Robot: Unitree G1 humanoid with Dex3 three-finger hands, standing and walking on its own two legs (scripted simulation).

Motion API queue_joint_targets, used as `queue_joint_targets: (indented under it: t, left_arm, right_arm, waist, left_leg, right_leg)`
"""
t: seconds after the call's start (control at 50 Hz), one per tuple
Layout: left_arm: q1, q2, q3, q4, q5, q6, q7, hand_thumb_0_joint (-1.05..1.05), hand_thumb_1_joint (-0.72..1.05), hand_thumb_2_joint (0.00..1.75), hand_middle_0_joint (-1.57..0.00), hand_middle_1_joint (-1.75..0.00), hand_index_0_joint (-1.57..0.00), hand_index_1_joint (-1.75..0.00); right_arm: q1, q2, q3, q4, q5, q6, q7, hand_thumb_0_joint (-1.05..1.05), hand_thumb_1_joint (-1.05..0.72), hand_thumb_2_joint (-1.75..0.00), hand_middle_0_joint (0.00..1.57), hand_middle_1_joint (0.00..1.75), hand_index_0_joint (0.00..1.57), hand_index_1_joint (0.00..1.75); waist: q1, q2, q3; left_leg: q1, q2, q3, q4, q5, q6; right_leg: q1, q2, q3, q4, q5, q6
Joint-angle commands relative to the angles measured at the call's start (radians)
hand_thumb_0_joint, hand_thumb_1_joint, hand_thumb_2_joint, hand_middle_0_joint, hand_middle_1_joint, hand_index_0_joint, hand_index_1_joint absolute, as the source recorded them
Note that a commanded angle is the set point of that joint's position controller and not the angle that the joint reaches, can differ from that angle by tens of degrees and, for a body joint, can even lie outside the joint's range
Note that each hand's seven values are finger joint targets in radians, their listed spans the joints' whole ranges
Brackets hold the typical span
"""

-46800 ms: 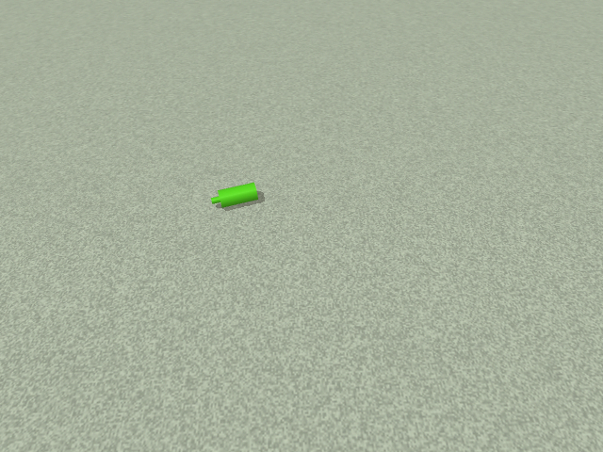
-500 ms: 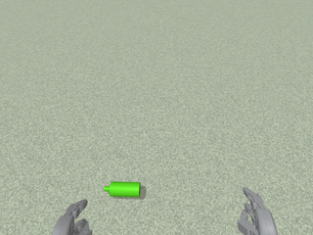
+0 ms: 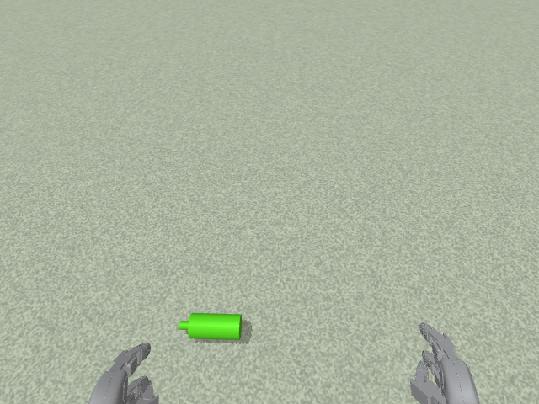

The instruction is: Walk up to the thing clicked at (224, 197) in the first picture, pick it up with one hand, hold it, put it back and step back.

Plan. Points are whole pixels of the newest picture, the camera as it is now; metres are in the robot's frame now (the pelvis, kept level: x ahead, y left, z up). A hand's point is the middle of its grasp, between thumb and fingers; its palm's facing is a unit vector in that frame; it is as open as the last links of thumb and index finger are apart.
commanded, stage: home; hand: left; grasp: from above
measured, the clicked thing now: (210, 326) +0.49 +0.22 -0.67
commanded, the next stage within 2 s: stand in 0.50 s
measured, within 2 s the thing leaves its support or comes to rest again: neither
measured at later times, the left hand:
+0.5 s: hand out of the picture +0.16 +0.18 -0.05, palm faces +0.03 -0.98 -0.20, open 7.4 cm
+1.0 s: hand out of the picture +0.07 +0.24 -0.11, palm faces +0.04 -0.94 -0.33, open 7.4 cm
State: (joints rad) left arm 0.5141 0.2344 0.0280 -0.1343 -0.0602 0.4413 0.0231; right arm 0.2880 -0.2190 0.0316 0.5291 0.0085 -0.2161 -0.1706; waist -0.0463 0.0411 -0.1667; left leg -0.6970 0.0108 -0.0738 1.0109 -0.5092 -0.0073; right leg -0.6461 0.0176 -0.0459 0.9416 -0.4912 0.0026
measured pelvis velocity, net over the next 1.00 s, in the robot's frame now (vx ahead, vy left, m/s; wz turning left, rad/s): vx -0.01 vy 0.01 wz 0.00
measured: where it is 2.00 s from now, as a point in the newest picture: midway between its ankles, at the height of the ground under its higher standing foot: outside the picture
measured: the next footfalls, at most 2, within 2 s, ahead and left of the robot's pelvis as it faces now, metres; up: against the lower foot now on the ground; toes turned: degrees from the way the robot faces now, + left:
none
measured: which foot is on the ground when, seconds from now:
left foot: down 0.00-1.00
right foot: down 0.00-1.00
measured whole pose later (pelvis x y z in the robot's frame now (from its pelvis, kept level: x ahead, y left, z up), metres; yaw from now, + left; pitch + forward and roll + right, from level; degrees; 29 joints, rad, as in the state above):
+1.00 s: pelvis -0.01 +0.01 +0.05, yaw +0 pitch -1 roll +0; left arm 0.22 0.28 0.05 0.89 0.04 0.03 0.04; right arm 0.19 -0.28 -0.04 0.96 -0.05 -0.02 -0.02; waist 0.02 0.00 0.04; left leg -0.27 -0.03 -0.03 0.61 -0.32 0.01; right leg -0.26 -0.03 -0.01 0.60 -0.33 0.02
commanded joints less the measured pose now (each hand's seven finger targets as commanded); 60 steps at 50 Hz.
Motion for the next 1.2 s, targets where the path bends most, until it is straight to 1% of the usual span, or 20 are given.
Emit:
queue_joint_targets:
  t: [0.0,0.16,0.18,0.34,0.4,0.52,0.56,0.58,0.6,0.62,0.64,0.66,0.72,0.78,0.86,0.96,1.0,1.04,1.08,1.18]
  left_arm:
    - [-0.024,0.093,0.053,-0.197,0.004,-0.053,0.006,0.00,0.90,0.90,-0.20,-0.30,-0.20,-0.30]
    - [-0.004,0.116,0.074,-0.183,0.011,-0.046,0.009,0.00,0.90,0.90,-0.20,-0.30,-0.20,-0.30]
    - [-0.011,0.103,0.056,-0.186,0.013,-0.045,0.007,0.00,0.90,0.90,-0.20,-0.30,-0.20,-0.30]
    - [-0.011,0.102,0.065,-0.183,0.005,-0.046,0.010,0.00,0.90,0.90,-0.20,-0.30,-0.20,-0.30]
    - [-0.022,0.097,0.048,-0.187,0.006,-0.046,0.004,0.00,0.90,0.90,-0.20,-0.30,-0.20,-0.30]
    - [-0.015,0.102,0.062,-0.202,0.004,-0.049,0.007,0.00,0.90,0.90,-0.20,-0.30,-0.20,-0.30]
    - [-0.008,0.114,0.075,-0.184,0.006,-0.047,0.010,0.00,0.90,0.90,-0.20,-0.30,-0.20,-0.30]
    - [-0.309,0.183,0.060,0.167,0.130,-0.254,0.045,0.00,0.90,0.90,-0.20,-0.30,-0.20,-0.30]
    - [-0.228,0.198,0.080,0.336,0.132,-0.320,0.039,0.00,0.90,0.90,-0.20,-0.30,-0.20,-0.30]
    - [-0.222,0.187,0.073,0.369,0.127,-0.351,0.032,0.00,0.90,0.90,-0.20,-0.30,-0.20,-0.30]
    - [-0.218,0.206,0.061,0.422,0.131,-0.375,0.030,0.00,0.90,0.90,-0.20,-0.30,-0.20,-0.30]
    - [-0.245,0.204,0.061,0.466,0.130,-0.391,0.025,0.00,0.90,0.90,-0.20,-0.30,-0.20,-0.30]
    - [-0.296,0.197,0.069,0.602,0.110,-0.401,0.020,0.00,0.90,0.90,-0.20,-0.30,-0.20,-0.30]
    - [-0.336,0.196,0.068,0.727,0.109,-0.427,0.024,0.00,0.90,0.90,-0.20,-0.30,-0.20,-0.30]
    - [-0.356,0.196,0.066,0.851,0.107,-0.445,0.023,0.00,0.90,0.90,-0.20,-0.30,-0.20,-0.30]
    - [-0.342,0.191,0.060,0.981,0.094,-0.451,0.024,0.00,0.90,0.90,-0.20,-0.30,-0.20,-0.30]
    - [-0.351,0.199,0.057,1.026,0.093,-0.453,0.024,0.00,0.90,0.90,-0.20,-0.30,-0.20,-0.30]
    - [-0.346,0.210,0.055,1.066,0.092,-0.457,0.026,0.00,0.90,0.90,-0.20,-0.30,-0.20,-0.30]
    - [-0.364,0.217,0.053,1.096,0.090,-0.456,0.027,0.00,0.90,0.90,-0.20,-0.30,-0.20,-0.30]
    - [-0.366,0.224,0.047,1.156,0.092,-0.456,0.026,0.00,0.90,0.90,-0.20,-0.30,-0.20,-0.30]
  right_arm:
    - [-0.065,-0.128,-0.055,-0.172,0.002,-0.054,-0.013,0.00,-0.90,-0.90,0.20,0.30,0.20,0.30]
    - [-0.053,-0.129,-0.057,-0.161,0.001,-0.052,-0.015,0.00,-0.90,-0.90,0.20,0.30,0.20,0.30]
    - [-0.056,-0.130,-0.056,-0.163,0.001,-0.053,-0.013,0.00,-0.90,-0.90,0.20,0.30,0.20,0.30]
    - [-0.063,-0.133,-0.059,-0.169,0.004,-0.055,-0.012,0.00,-0.90,-0.90,0.20,0.30,0.20,0.30]
    - [-0.061,-0.132,-0.057,-0.170,0.004,-0.053,-0.012,0.00,-0.90,-0.90,0.20,0.30,0.20,0.30]
    - [-0.053,-0.130,-0.060,-0.172,0.003,-0.055,-0.013,0.00,-0.90,-0.90,0.20,0.30,0.20,0.30]
    - [-0.057,-0.129,-0.058,-0.172,0.004,-0.053,-0.015,0.00,-0.90,-0.90,0.20,0.30,0.20,0.30]
    - [-0.123,-0.223,-0.087,0.083,-0.123,0.047,0.044,0.00,-0.90,-0.90,0.20,0.30,0.20,0.30]
    - [-0.121,-0.231,-0.107,0.100,-0.124,0.081,0.066,0.00,-0.90,-0.90,0.20,0.30,0.20,0.30]
    - [-0.109,-0.242,-0.106,0.071,-0.133,0.099,0.082,0.00,-0.90,-0.90,0.20,0.30,0.20,0.30]
    - [-0.121,-0.246,-0.109,0.092,-0.119,0.107,0.098,0.00,-0.90,-0.90,0.20,0.30,0.20,0.30]
    - [-0.113,-0.224,-0.108,0.128,-0.090,0.111,0.115,0.00,-0.90,-0.90,0.20,0.30,0.20,0.30]
    - [-0.147,-0.209,-0.112,0.170,-0.060,0.126,0.141,0.00,-0.90,-0.90,0.20,0.30,0.20,0.30]
    - [-0.139,-0.199,-0.113,0.232,-0.061,0.144,0.147,0.00,-0.90,-0.90,0.20,0.30,0.20,0.30]
    - [-0.149,-0.204,-0.115,0.293,-0.063,0.164,0.145,0.00,-0.90,-0.90,0.20,0.30,0.20,0.30]
    - [-0.142,-0.226,-0.114,0.370,-0.054,0.169,0.136,0.00,-0.90,-0.90,0.20,0.30,0.20,0.30]
    - [-0.146,-0.232,-0.112,0.397,-0.049,0.177,0.133,0.00,-0.90,-0.90,0.20,0.30,0.20,0.30]
    - [-0.141,-0.230,-0.112,0.424,-0.043,0.180,0.131,0.00,-0.90,-0.90,0.20,0.30,0.20,0.30]
    - [-0.140,-0.236,-0.112,0.448,-0.041,0.187,0.130,0.00,-0.90,-0.90,0.20,0.30,0.20,0.30]
    - [-0.143,-0.234,-0.108,0.490,-0.037,0.191,0.130,0.00,-0.90,-0.90,0.20,0.30,0.20,0.30]
  waist:
    - [0.004,0.003,-0.083]
    - [0.006,0.009,-0.096]
    - [0.003,0.027,-0.075]
    - [0.008,0.004,-0.063]
    - [0.000,0.017,-0.061]
    - [0.003,0.011,-0.107]
    - [0.007,-0.004,-0.079]
    - [0.089,-0.055,0.138]
    - [0.076,-0.084,0.047]
    - [0.055,-0.061,0.040]
    - [0.073,-0.028,0.018]
    - [0.070,-0.018,-0.003]
    - [0.084,-0.046,0.024]
    - [0.069,-0.070,0.046]
    - [0.066,-0.042,0.127]
    - [0.071,0.003,0.118]
    - [0.064,-0.008,0.143]
    - [0.064,-0.037,0.135]
    - [0.059,-0.033,0.166]
    - [0.062,-0.023,0.196]
  left_leg:
    - [0.105,-0.013,0.023,-0.143,0.294,0.023]
    - [0.108,-0.016,0.028,-0.135,0.305,0.024]
    - [0.110,-0.011,0.024,-0.150,0.296,0.020]
    - [0.094,-0.009,0.015,-0.162,0.240,0.021]
    - [0.098,-0.010,0.019,-0.161,0.234,0.021]
    - [0.111,-0.012,0.020,-0.146,0.273,0.022]
    - [0.091,-0.017,0.032,-0.132,0.262,0.027]
    - [0.116,0.023,-0.011,-0.238,0.448,0.067]
    - [0.200,0.013,0.017,-0.232,0.467,0.077]
    - [0.247,0.018,-0.018,-0.244,0.446,0.079]
    - [0.278,0.022,-0.039,-0.265,0.459,0.082]
    - [0.309,0.021,-0.024,-0.286,0.477,0.076]
    - [0.346,0.015,-0.033,-0.340,0.377,0.070]
    - [0.397,0.016,-0.031,-0.374,0.407,0.068]
    - [0.424,0.026,-0.052,-0.470,0.330,0.067]
    - [0.504,0.064,-0.086,-0.574,0.460,0.059]
    - [0.502,0.062,-0.078,-0.605,0.436,0.052]
    - [0.552,0.058,-0.062,-0.602,0.493,0.045]
    - [0.532,0.056,-0.062,-0.638,0.446,0.042]
    - [0.562,0.067,-0.065,-0.687,0.445,0.036]
  right_leg:
    - [0.061,0.008,-0.011,-0.140,0.269,-0.004]
    - [0.071,0.004,-0.003,-0.137,0.286,-0.004]
    - [0.054,0.008,-0.010,-0.132,0.268,-0.008]
    - [0.045,0.013,-0.016,-0.137,0.212,-0.008]
    - [0.041,0.011,-0.012,-0.138,0.210,-0.009]
    - [0.062,0.010,-0.009,-0.131,0.247,-0.008]
    - [0.054,0.004,-0.003,-0.147,0.248,-0.002]
    - [0.249,-0.079,0.079,-0.191,0.276,-0.041]
    - [0.270,-0.089,0.135,-0.208,0.288,-0.079]
    - [0.221,-0.080,0.157,-0.225,0.290,-0.088]
    - [0.291,-0.085,0.144,-0.209,0.348,-0.081]
    - [0.317,-0.099,0.152,-0.202,0.396,-0.074]
    - [0.316,-0.097,0.136,-0.276,0.295,-0.051]
    - [0.344,-0.113,0.144,-0.329,0.345,-0.044]
    - [0.349,-0.111,0.139,-0.421,0.267,-0.037]
    - [0.455,-0.102,0.104,-0.458,0.372,-0.025]
    - [0.486,-0.109,0.105,-0.500,0.372,-0.022]
    - [0.506,-0.121,0.112,-0.530,0.420,-0.023]
    - [0.520,-0.120,0.109,-0.562,0.374,-0.018]
    - [0.532,-0.121,0.104,-0.601,0.359,-0.012]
